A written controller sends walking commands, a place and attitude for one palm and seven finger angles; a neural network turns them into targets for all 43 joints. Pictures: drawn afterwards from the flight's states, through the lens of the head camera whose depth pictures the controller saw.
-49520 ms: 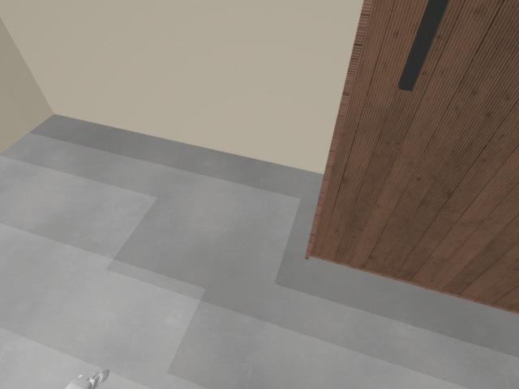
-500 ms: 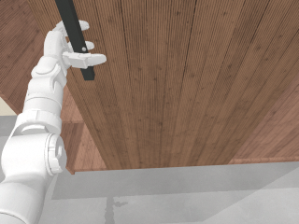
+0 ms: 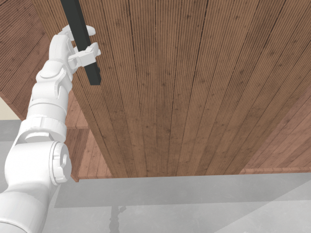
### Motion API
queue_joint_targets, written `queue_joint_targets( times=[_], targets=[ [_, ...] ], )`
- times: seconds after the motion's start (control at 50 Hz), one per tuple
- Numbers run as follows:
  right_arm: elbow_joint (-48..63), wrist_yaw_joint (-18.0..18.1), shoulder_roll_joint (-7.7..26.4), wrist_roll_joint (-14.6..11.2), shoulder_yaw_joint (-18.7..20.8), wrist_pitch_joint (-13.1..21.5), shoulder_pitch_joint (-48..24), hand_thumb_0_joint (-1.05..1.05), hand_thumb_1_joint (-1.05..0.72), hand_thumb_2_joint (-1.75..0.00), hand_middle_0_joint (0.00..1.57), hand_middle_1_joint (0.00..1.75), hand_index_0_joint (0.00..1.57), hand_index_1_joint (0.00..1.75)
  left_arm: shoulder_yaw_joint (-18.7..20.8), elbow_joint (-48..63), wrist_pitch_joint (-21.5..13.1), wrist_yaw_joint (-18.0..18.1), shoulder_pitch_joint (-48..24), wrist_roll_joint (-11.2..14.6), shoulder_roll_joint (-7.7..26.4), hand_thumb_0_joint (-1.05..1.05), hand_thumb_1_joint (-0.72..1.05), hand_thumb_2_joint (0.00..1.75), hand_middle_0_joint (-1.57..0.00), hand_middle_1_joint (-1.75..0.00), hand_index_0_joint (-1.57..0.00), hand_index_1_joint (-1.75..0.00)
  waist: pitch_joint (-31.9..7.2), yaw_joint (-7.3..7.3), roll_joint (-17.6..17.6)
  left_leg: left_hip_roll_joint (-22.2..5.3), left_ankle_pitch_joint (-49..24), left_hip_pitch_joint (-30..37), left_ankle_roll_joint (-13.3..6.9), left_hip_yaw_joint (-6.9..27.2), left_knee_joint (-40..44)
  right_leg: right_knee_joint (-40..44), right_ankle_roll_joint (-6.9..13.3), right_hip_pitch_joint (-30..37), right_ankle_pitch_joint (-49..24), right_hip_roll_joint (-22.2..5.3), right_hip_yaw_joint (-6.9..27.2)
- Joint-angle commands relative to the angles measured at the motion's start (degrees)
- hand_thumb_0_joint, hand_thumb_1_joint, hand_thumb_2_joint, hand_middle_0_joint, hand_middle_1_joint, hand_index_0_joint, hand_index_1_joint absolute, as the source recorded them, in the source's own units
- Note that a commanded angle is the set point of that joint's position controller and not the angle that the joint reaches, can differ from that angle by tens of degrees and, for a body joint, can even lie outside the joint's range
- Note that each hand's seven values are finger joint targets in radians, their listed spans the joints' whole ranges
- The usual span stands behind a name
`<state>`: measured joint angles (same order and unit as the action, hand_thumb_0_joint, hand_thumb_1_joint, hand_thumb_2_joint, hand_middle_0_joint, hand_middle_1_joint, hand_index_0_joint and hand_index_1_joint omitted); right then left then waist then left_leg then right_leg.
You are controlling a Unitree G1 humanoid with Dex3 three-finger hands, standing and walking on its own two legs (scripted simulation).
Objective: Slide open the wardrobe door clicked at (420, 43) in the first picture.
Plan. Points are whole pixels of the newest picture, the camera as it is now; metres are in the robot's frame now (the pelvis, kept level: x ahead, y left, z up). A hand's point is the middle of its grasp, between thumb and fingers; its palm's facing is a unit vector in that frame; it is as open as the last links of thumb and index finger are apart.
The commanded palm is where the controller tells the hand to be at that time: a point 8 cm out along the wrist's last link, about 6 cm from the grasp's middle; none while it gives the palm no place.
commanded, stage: grip the handle and tug to test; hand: left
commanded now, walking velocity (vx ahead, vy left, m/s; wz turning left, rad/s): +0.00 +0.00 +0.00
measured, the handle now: (82, 30) +0.53 +0.18 +0.26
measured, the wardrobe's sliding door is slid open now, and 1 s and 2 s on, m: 0.24 0.24 0.27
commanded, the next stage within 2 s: tug the door sideways, standing still in 0.64 s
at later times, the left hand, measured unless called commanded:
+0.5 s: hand (90, 54) +0.48 +0.15 +0.23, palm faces +0.03 -1.00 +0.01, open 6.2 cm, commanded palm +0.43 +0.22 +0.23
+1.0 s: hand (90, 54) +0.48 +0.15 +0.23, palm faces +0.06 -1.00 -0.01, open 6.3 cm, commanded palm +0.46 +0.18 +0.23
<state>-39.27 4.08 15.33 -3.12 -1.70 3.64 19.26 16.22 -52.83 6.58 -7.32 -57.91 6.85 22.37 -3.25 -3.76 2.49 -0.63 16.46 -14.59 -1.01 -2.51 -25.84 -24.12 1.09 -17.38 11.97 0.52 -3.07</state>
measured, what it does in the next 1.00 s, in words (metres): stands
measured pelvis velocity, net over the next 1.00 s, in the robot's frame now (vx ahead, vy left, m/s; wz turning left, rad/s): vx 0.04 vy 0.00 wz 0.01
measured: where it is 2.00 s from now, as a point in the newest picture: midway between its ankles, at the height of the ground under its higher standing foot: outside the picture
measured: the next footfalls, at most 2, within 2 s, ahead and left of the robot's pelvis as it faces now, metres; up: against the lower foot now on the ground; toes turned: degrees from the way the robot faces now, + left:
right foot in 1.64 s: +0.16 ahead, -0.18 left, +0.00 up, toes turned -2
left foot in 1.82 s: +0.07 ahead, +0.02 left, +0.00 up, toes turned +13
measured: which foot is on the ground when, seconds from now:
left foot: down 0.00-1.00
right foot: down 0.00-1.00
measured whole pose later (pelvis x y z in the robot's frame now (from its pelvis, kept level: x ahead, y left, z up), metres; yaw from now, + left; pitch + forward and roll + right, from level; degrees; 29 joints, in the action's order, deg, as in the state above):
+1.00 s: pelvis +0.04 +0.00 +0.00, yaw +0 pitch +5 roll -1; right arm -38.4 3.9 15.3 -3.2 -0.2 0.7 12.0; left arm 13.6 -25.5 20.9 -4.1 -45.9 8.9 16.1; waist -3.9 0.9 3.2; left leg -0.5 17.7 -10.9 -0.6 0.3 -25.3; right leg -23.5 1.3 -13.4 14.2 0.9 -3.8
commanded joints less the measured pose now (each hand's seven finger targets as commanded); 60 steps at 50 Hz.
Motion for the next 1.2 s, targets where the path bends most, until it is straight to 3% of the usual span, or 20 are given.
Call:
queue_joint_targets(
  times=[0.0, 0.1, 0.2, 0.3, 0.36, 0.42, 0.44, 0.48, 0.6, 0.72, 0.74, 0.78, 0.82, 0.84, 0.92, 0.98, 1.08, 1.12, 1.16, 1.18],
  targets=[
    [6.45, 0.25, 8.05, 0.0, 2.65, 2.28, 0.67, 0.0, -0.9, -0.9, 0.2, 0.3, 0.2, 0.3, 2.4, 15.5, -4.63, -0.48, -29.57, 1.09, 14.23, 0.0, 0.9, 0.9, -0.45, -1.4, -0.45, -1.4, -21.62, 0.58, -0.84, -0.51, -25.67, 7.96, -1.06, 2.41, 0.41, -0.66, 0.94, 11.71, -25.12, -0.27, 1.66],
    [6.45, 0.58, 8.44, -0.15, 2.59, 1.88, 0.69, 0.0, -0.9, -0.9, 0.2, 0.3, 0.2, 0.3, 3.75, 13.05, -3.91, -0.89, -28.53, 1.23, 16.26, 0.0, 0.9, 0.9, -0.45, -1.4, -0.45, -1.4, -19.59, 0.36, -3.19, -0.35, -21.97, 5.93, -1.41, 2.0, 1.07, -0.1, 0.74, 12.03, -23.86, -0.37, 1.83],
    [6.77, 0.71, 8.35, -0.13, 2.55, 1.71, 0.78, 0.0, -0.9, -0.9, 0.2, 0.3, 0.2, 0.3, 3.45, 13.47, -4.13, -1.17, -29.66, 0.63, 16.85, 0.0, 0.9, 0.9, -0.45, -1.4, -0.45, -1.4, -20.22, 0.27, -1.01, -0.22, -22.11, 6.04, -1.3, 1.93, 1.16, -0.16, 0.86, 12.36, -23.81, -0.56, 1.89],
    [8.22, 0.39, 8.12, -0.24, 2.76, 1.68, -0.63, 0.0, -0.9, -0.9, 0.2, 0.3, 0.2, 0.3, 4.84, 18.22, -4.23, -1.64, -23.3, 1.64, 16.67, 0.0, 0.9, 0.9, -0.45, -1.4, -0.45, -1.4, -23.37, 2.36, -0.73, -0.34, -26.25, 7.49, -1.33, 1.14, 0.88, -0.77, 0.93, 15.25, -28.0, -0.46, 2.05],
    [8.73, 0.35, 8.39, -0.33, 2.93, 1.4, -1.07, 0.0, -0.9, -0.9, 0.2, 0.3, 0.2, 0.3, 4.14, 19.91, -3.69, -1.76, -21.51, 2.1, 15.82, 0.0, 0.9, 0.9, -0.45, -1.4, -0.45, -1.4, -22.41, 2.25, -2.78, -0.56, -25.64, 7.15, -1.4, 1.1, 1.42, -0.49, 0.86, 15.87, -27.46, -0.53, 1.7],
    [9.68, 0.08, 8.33, -0.44, 2.97, 1.15, -2.26, 0.0, -0.9, -0.9, 0.2, 0.3, 0.2, 0.3, 7.84, 24.77, -2.79, -1.81, -17.54, 2.2, 19.18, 0.0, 0.9, 0.9, -0.45, -1.4, -0.45, -1.4, -24.65, 4.12, -1.59, -0.48, -28.99, 7.8, -1.36, 0.74, 1.48, -1.06, 0.98, 18.61, -31.11, -0.52, 2.17],
    [10.13, -0.08, 8.06, -0.56, 2.91, 1.05, -2.97, 0.0, -0.9, -0.9, 0.2, 0.3, 0.2, 0.3, 6.29, 25.62, -2.15, -2.09, -15.81, 2.3, 16.79, 0.0, 0.9, 0.9, -0.45, -1.4, -0.45, -1.4, -24.22, 4.1, -1.26, -0.52, -29.94, 8.13, -1.31, 0.43, 1.47, -1.15, 0.97, 18.56, -31.84, -0.54, 2.03],
    [10.71, -0.28, 8.01, -0.57, 3.02, 0.92, -3.71, 0.0, -0.9, -0.9, 0.2, 0.3, 0.2, 0.3, 7.34, 29.16, -1.64, -1.95, -13.33, 2.81, 17.26, 0.0, 0.9, 0.9, -0.45, -1.4, -0.45, -1.4, -24.38, 4.78, -0.4, -0.77, -32.43, 8.92, -1.26, 0.55, 1.23, -1.19, 0.92, 18.79, -32.72, -0.54, 1.91],
    [12.7, -1.04, 7.54, -0.67, 3.15, 0.0, -6.63, 0.0, -0.9, -0.9, 0.2, 0.3, 0.2, 0.3, 8.79, 40.84, 1.77, -1.87, -3.57, 3.63, 16.41, 0.0, 0.9, 0.9, -0.45, -1.4, -0.45, -1.4, -25.48, 6.36, 0.3, -1.31, -41.49, 11.37, -0.97, 0.32, 0.8, -1.9, 0.71, 21.1, -38.26, -0.71, 1.84],
    [13.75, -1.36, 7.2, -0.74, 3.04, -0.94, -9.33, 0.0, -0.9, -0.9, 0.2, 0.3, 0.2, 0.3, 10.69, 49.03, 6.01, -1.39, 2.92, 4.11, 16.78, 0.0, 0.9, 0.9, -0.45, -1.4, -0.45, -1.4, -24.77, 7.19, 0.1, -1.52, -43.76, 12.28, -0.61, 0.48, 0.82, -1.71, 0.73, 21.24, -38.82, -0.73, 1.74],
    [13.33, -1.28, 7.11, -0.74, 2.79, -0.81, -9.84, 0.0, -0.9, -0.9, 0.2, 0.3, 0.2, 0.3, 6.31, 49.4, 6.7, -1.48, -1.86, 4.21, 12.71, 0.0, 0.9, 0.9, -0.45, -1.4, -0.45, -1.4, -23.13, 5.82, 0.56, -1.32, -42.15, 12.47, -0.59, 0.53, 0.82, -1.31, 0.66, 19.17, -37.61, -0.66, 1.65],
    [11.98, -0.87, 7.06, -0.71, 3.01, -0.39, -9.56, 0.0, -0.9, -0.9, 0.2, 0.3, 0.2, 0.3, 3.87, 47.64, 7.7, -0.54, -8.13, 4.21, 10.61, 0.0, 0.9, 0.9, -0.45, -1.4, -0.45, -1.4, -21.18, 4.04, 0.66, -1.44, -40.19, 13.55, -0.75, 1.13, 0.13, -0.48, 0.55, 15.38, -34.52, -0.34, 1.47],
    [9.85, -0.24, 7.38, -0.57, 3.01, -0.5, -8.23, 0.0, -0.9, -0.9, 0.2, 0.3, 0.2, 0.3, 2.36, 41.77, 9.35, 0.58, -12.94, 3.78, 9.46, 0.0, 0.9, 0.9, -0.45, -1.4, -0.45, -1.4, -18.0, 2.09, -1.95, -1.16, -34.99, 12.33, -0.95, 1.15, 0.01, 0.16, 0.37, 12.46, -32.07, -0.08, 1.34],
    [9.07, 0.0, 7.36, -0.47, 3.0, -0.42, -7.66, 0.0, -0.9, -0.9, 0.2, 0.3, 0.2, 0.3, -0.52, 40.74, 9.79, 0.96, -16.89, 3.49, 6.84, 0.0, 0.9, 0.9, -0.45, -1.4, -0.45, -1.4, -17.26, 0.74, -1.16, -0.95, -34.67, 12.38, -0.99, 1.3, -0.3, 0.18, 0.36, 11.2, -31.96, -0.11, 1.23],
    [7.48, 0.12, 6.29, 0.14, 3.44, -0.26, -6.61, 0.0, -0.9, -0.9, 0.2, 0.3, 0.2, 0.3, -4.73, 41.19, 10.58, 1.95, -21.01, 3.02, 1.61, 0.0, 0.9, 0.9, -0.45, -1.4, -0.45, -1.4, -23.74, 0.45, 2.23, -0.69, -48.81, 16.62, -0.53, 2.17, -3.41, -2.54, 0.31, 12.03, -40.32, -0.29, 0.84],
    [6.43, -0.2, 5.72, 0.6, 3.38, -0.03, -6.52, 0.0, -0.9, -0.9, 0.2, 0.3, 0.2, 0.3, -7.65, 41.5, 9.67, 2.41, -24.7, 2.91, -1.64, 0.0, 0.9, 0.9, -0.45, -1.4, -0.45, -1.4, -27.04, 0.07, 3.12, -0.39, -51.04, 18.74, -0.11, 3.14, -4.36, -3.2, 0.3, 11.3, -40.32, -0.32, 0.48],
    [6.1, -0.19, 5.08, 0.48, 2.47, 1.0, -9.02, 0.0, -0.9, -0.9, 0.2, 0.3, 0.2, 0.3, -12.53, 37.77, 6.54, 2.79, -27.97, 3.18, -7.5, 0.0, 0.9, 0.9, -0.45, -1.4, -0.45, -1.4, -21.37, -0.86, -1.8, 0.2, -33.06, 16.06, -0.31, 3.97, -1.33, -0.48, 0.56, 8.8, -27.74, -0.1, 0.15],
    [5.75, -0.16, 4.74, 0.72, 2.09, 1.72, -8.97, 0.0, -0.9, -0.9, 0.2, 0.3, 0.2, 0.3, -13.99, 35.85, 5.16, 2.8, -29.05, 3.35, -9.91, 0.0, 0.9, 0.9, -0.45, -1.4, -0.45, -1.4, -20.23, -0.9, -1.33, 0.25, -32.45, 16.14, -0.34, 4.21, -0.96, -0.61, 0.85, 8.2, -27.09, -0.17, 0.19],
    [4.76, -0.2, 4.99, 0.99, 2.23, 1.8, -7.96, 0.0, -0.9, -0.9, 0.2, 0.3, 0.2, 0.3, -14.97, 33.14, 5.09, 2.61, -28.83, 3.4, -11.57, 0.0, 0.9, 0.9, -0.45, -1.4, -0.45, -1.4, -21.05, -0.92, -0.27, -0.23, -42.28, 18.44, -0.16, 4.45, -2.58, -2.2, 0.85, 7.71, -31.69, -0.01, 0.0],
    [4.65, -0.34, 5.01, 1.07, 2.39, 1.87, -7.09, 0.0, -0.9, -0.9, 0.2, 0.3, 0.2, 0.3, -15.07, 36.21, 5.01, 2.43, -31.35, 3.43, -11.13, 0.0, 0.9, 0.9, -0.45, -1.4, -0.45, -1.4, -24.36, -0.9, 1.29, -0.52, -51.52, 20.75, 0.17, 4.87, -4.13, -3.84, 0.69, 8.09, -36.47, -0.03, -0.24]
  ],
)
